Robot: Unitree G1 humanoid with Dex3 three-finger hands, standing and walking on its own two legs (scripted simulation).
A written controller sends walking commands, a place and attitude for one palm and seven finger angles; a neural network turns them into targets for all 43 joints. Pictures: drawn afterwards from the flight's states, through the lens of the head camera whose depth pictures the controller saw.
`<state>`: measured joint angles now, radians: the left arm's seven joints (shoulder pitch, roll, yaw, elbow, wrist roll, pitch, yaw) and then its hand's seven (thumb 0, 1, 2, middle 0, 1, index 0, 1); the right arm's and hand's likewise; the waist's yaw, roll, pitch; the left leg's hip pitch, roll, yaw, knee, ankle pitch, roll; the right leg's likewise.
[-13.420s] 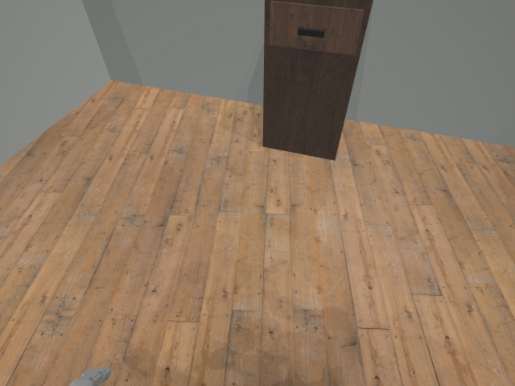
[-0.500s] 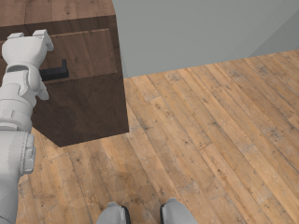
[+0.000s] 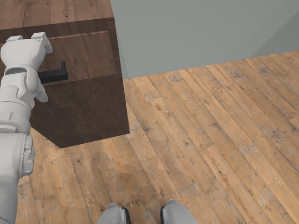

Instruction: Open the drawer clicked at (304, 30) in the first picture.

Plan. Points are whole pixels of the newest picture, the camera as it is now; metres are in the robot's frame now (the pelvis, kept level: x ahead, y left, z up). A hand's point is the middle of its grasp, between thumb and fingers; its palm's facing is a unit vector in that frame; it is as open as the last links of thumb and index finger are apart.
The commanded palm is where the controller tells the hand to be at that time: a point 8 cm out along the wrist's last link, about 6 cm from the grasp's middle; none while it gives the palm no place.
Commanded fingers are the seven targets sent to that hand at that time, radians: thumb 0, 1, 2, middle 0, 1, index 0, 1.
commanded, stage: move the hooked fingers above the handle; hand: left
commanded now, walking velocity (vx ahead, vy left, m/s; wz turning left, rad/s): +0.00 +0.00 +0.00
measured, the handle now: (46, 71) +0.57 +0.26 +0.00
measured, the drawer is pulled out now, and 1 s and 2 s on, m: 0.00 0.00 0.00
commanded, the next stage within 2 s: lower the fingers behind the handle in 1.14 s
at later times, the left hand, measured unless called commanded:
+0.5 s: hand (36, 68) +0.53 +0.25 +0.07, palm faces -0.01 -0.02 -1.00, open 13.7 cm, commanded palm +0.52 +0.28 +0.10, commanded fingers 0.00 -0.50 0.30 -0.30 -1.20 -0.30 -1.20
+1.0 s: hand (36, 69) +0.53 +0.25 +0.07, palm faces +0.00 -0.02 -1.00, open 13.7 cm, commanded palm +0.52 +0.29 +0.10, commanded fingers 0.00 -0.50 0.30 -0.30 -1.20 -0.30 -1.20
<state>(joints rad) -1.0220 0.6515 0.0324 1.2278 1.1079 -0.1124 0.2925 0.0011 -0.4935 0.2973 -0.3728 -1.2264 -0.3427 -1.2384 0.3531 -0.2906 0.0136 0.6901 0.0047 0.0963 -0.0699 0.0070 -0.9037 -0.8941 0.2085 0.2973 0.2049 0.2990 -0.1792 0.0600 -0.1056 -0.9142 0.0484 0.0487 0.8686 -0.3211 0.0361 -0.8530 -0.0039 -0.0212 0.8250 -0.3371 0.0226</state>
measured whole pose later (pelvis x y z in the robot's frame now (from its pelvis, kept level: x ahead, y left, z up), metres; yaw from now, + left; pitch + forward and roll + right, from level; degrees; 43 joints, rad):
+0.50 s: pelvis +0.01 +0.00 +0.00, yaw +0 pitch +20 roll -2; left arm -1.00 0.64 0.02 1.22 1.11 -0.12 0.31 0.00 -0.49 0.30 -0.38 -1.23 -0.35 -1.23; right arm 0.34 -0.29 0.01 0.69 0.01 0.10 -0.07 0.01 -0.90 -0.89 0.21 0.30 0.20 0.30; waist -0.17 0.05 -0.10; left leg -0.89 0.05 0.05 0.85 -0.32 0.03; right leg -0.82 0.00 -0.02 0.81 -0.34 0.02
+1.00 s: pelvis +0.00 +0.00 +0.00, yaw +0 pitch +20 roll -2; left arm -1.01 0.64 0.02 1.23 1.10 -0.12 0.32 0.00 -0.49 0.30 -0.37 -1.24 -0.34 -1.23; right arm 0.34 -0.29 0.02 0.70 0.01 0.10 -0.07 0.01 -0.90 -0.89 0.21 0.30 0.20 0.30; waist -0.18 0.06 -0.10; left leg -0.89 0.04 0.05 0.86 -0.32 0.04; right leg -0.83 -0.01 -0.01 0.81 -0.34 0.03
